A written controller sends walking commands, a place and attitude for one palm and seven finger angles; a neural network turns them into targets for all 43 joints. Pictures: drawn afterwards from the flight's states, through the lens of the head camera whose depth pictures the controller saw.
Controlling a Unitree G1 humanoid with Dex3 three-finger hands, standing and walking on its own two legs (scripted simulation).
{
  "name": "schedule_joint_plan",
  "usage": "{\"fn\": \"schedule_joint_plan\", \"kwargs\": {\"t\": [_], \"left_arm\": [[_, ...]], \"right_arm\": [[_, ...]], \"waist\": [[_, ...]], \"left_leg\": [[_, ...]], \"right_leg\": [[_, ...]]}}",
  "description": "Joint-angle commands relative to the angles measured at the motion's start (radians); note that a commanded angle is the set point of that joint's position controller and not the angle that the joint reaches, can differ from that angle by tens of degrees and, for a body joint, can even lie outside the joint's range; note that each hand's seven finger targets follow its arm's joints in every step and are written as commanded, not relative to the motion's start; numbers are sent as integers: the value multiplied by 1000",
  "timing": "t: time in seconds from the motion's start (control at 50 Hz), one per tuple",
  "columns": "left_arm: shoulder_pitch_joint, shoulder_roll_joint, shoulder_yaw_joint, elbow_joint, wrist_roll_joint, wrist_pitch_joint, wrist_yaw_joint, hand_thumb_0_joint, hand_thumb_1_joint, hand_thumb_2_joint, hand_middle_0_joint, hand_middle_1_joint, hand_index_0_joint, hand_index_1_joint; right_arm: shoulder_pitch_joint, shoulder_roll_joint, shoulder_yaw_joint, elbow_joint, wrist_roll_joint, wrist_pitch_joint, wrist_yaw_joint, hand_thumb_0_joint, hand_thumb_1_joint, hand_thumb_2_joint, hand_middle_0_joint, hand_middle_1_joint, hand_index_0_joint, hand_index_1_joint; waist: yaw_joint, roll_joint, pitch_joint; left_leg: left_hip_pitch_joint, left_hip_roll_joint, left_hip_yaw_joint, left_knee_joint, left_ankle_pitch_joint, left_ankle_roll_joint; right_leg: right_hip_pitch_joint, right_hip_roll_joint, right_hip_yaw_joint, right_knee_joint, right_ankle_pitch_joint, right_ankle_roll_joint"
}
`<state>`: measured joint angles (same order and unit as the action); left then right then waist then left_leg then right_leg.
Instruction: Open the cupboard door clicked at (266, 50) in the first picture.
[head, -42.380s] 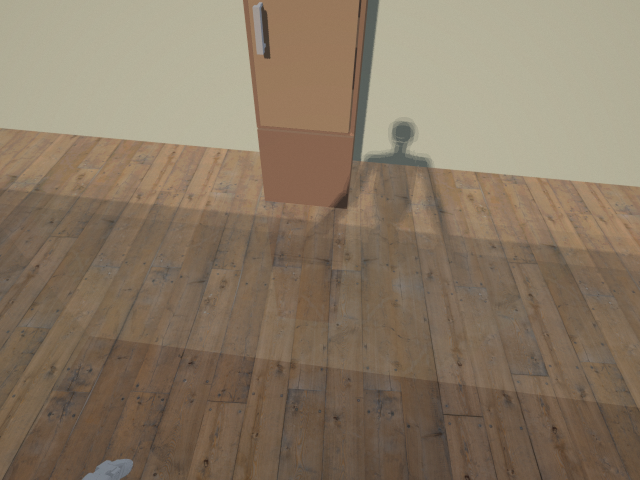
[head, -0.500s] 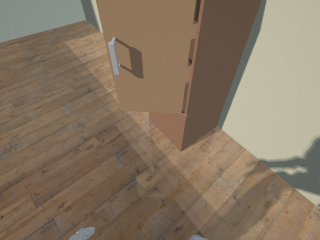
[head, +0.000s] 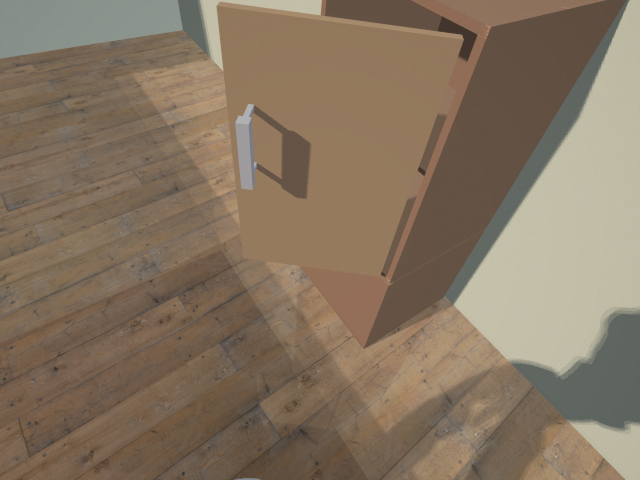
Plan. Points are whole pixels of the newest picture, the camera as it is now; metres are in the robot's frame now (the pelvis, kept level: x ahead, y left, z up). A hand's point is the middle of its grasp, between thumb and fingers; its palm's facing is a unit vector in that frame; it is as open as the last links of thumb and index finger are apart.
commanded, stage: come to a stop and stand still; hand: left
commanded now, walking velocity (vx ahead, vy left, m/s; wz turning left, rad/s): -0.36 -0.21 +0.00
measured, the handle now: (248, 147) +0.63 +0.19 +0.04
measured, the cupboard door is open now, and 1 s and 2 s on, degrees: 50 50 50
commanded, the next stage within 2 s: look again from close up in 1.58 s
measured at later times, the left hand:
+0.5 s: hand out of the picture +0.11 +0.16 -0.15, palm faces +0.00 -0.96 -0.27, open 7.4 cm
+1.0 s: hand out of the picture +0.02 +0.18 -0.17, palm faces +0.05 -0.98 -0.18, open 7.4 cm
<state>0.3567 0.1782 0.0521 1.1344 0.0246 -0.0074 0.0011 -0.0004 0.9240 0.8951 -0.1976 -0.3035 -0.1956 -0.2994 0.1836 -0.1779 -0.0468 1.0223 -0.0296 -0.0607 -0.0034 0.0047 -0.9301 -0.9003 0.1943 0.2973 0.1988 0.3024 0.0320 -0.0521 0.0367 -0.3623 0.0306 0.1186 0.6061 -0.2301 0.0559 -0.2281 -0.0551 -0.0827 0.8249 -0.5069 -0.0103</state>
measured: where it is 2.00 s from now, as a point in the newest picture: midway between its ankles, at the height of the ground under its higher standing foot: outside the picture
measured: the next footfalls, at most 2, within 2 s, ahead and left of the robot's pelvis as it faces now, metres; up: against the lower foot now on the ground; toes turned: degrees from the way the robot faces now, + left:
right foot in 0.38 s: +0.06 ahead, -0.15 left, +0.00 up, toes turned -4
left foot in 0.72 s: +0.12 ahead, +0.10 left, +0.00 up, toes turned +5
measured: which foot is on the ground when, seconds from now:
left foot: down 0.00-0.38, up 0.40-0.70, down 0.72-1.00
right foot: up 0.00-0.36, down 0.38-1.00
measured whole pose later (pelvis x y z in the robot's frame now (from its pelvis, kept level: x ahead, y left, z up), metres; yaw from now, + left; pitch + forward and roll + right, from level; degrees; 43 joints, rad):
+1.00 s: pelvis +0.03 +0.00 +0.02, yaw +0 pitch +0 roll +0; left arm 0.28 0.19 0.02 1.12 0.02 0.02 0.02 0.00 0.91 0.90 -0.20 -0.30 -0.20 -0.30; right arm 0.20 -0.16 -0.01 1.07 0.00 0.00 -0.03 0.00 -0.93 -0.90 0.20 0.30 0.20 0.30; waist 0.04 -0.04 0.03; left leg -0.17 -0.02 0.07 0.43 -0.26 0.04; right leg -0.18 -0.07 -0.04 0.43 -0.24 0.05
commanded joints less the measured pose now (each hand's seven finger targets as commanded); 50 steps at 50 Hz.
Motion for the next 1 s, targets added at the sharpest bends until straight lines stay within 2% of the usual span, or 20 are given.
{"fn": "schedule_joint_plan", "kwargs": {"t": [0.0,0.06,0.1,0.2,0.28,0.32,0.34,0.36,0.38,0.4,0.46,0.56,0.6,0.64,0.66,0.68,0.7,0.72,0.78,0.98], "left_arm": [[-50,28,-8,-81,-6,-26,6,0,900,900,-200,-300,-200,-300],[35,12,-14,-47,-16,13,17,0,900,900,-200,-300,-200,-300],[10,49,-8,-63,-13,31,20,0,900,900,-200,-300,-200,-300],[-55,66,11,-133,-1,59,22,0,900,900,-200,-300,-200,-300],[-65,60,17,-159,-5,56,23,0,900,900,-200,-300,-200,-300],[-23,78,18,-156,-3,39,23,0,900,900,-200,-300,-200,-300],[-20,125,24,-160,4,27,29,0,900,900,-200,-300,-200,-300],[-49,193,31,-164,9,16,34,0,900,900,-200,-300,-200,-300],[-61,204,21,-166,1,8,33,0,900,900,-200,-300,-200,-300],[-93,190,19,-179,2,8,36,0,900,900,-200,-300,-200,-300],[-122,166,16,-164,-4,-1,44,0,900,900,-200,-300,-200,-300],[-92,202,32,-154,-2,1,45,0,900,900,-200,-300,-200,-300],[-108,206,33,-151,-1,5,43,0,900,900,-200,-300,-200,-300],[-134,196,28,-148,-10,6,39,0,900,900,-200,-300,-200,-300],[-137,168,21,-150,-16,10,35,0,900,900,-200,-300,-200,-300],[-126,126,13,-157,-20,17,29,0,900,900,-200,-300,-200,-300],[-126,91,3,-154,-19,23,28,0,900,900,-200,-300,-200,-300],[-116,76,1,-147,-14,28,28,0,900,900,-200,-300,-200,-300],[-114,84,-7,-116,-2,35,19,0,900,900,-200,-300,-200,-300],[-61,81,-29,-44,-9,4,23,0,900,900,-200,-300,-200,-300]], "right_arm": [[138,-103,8,-10,1,5,-36,0,-900,-900,200,300,200,300],[63,-107,22,-14,8,9,-51,0,-900,-900,200,300,200,300],[69,-133,10,-6,13,25,-57,0,-900,-900,200,300,200,300],[75,-169,-28,-7,5,61,-59,0,-900,-900,200,300,200,300],[57,-181,-41,-15,3,72,-55,0,-900,-900,200,300,200,300],[47,-176,-44,-21,11,75,-47,0,-900,-900,200,300,200,300],[61,-138,-44,-26,19,77,-40,0,-900,-900,200,300,200,300],[75,-74,-31,-41,26,82,-31,0,-900,-900,200,300,200,300],[47,-77,-27,-45,26,97,-25,0,-900,-900,200,300,200,300],[37,-61,-28,-50,24,105,-20,0,-900,-900,200,300,200,300],[32,-77,-20,-25,23,107,-22,0,-900,-900,200,300,200,300],[5,-73,-13,-32,24,100,-12,0,-900,-900,200,300,200,300],[34,-62,-12,-24,26,96,-12,0,-900,-900,200,300,200,300],[96,-61,-6,0,23,84,-13,0,-900,-900,200,300,200,300],[113,-86,-8,5,20,75,-15,0,-900,-900,200,300,200,300],[102,-131,-14,-5,14,66,-19,0,-900,-900,200,300,200,300],[71,-159,-17,-16,12,68,-24,0,-900,-900,200,300,200,300],[28,-173,-12,-26,6,74,-24,0,-900,-900,200,300,200,300],[6,-142,0,-26,10,70,-25,0,-900,-900,200,300,200,300],[95,-106,17,28,22,41,-33,0,-900,-900,200,300,200,300]], "waist": [[-44,149,28],[0,152,-50],[-16,144,-80],[-38,178,-53],[-29,230,-73],[-3,158,-103],[-9,26,-128],[-26,-197,-110],[-5,-169,-94],[-17,-74,-73],[-21,-149,-69],[11,-106,-61],[-3,-108,-57],[-34,-87,-70],[-37,-26,-74],[-25,120,-82],[-11,190,-61],[3,170,-21],[-2,167,62],[-30,48,-29]], "left_leg": [[130,310,-326,-352,327,116],[128,257,-162,-307,632,81],[179,284,-171,-272,706,97],[171,316,-212,-248,623,124],[178,288,-202,-208,595,101],[153,226,-173,-126,466,43],[112,136,-108,-30,270,-17],[-9,6,-16,80,-119,-76],[-4,-21,-72,235,-364,-85],[0,-20,-110,306,-350,-83],[-103,-9,-130,362,-292,-102],[-44,-19,-99,152,-248,-115],[35,-29,-76,15,-184,-112],[187,-37,-66,-181,6,-101],[267,9,-104,-225,102,-81],[268,124,-239,-239,215,-29],[161,202,-309,-281,183,29],[55,209,-291,-317,24,43],[17,120,-251,-363,-141,-5],[220,81,-168,-281,181,-32]], "right_leg": [[-265,-59,93,243,65,1],[-110,-35,75,80,119,36],[-106,-21,60,21,108,36],[-133,5,46,-2,63,27],[-67,19,33,-136,139,18],[48,11,42,-366,363,12],[104,-80,158,-447,586,-15],[134,-266,329,-467,806,-104],[52,-358,341,-501,832,-193],[19,-333,297,-501,804,-213],[173,-261,219,-422,1069,-183],[202,-268,224,-422,976,-179],[158,-250,214,-411,870,-162],[76,-201,185,-372,728,-104],[2,-154,157,-337,580,-63],[-51,-74,103,-306,382,-13],[-3,-32,53,-296,214,16],[51,-21,51,-314,163,17],[46,-21,64,-372,242,3],[47,-57,104,-458,389,3]]}}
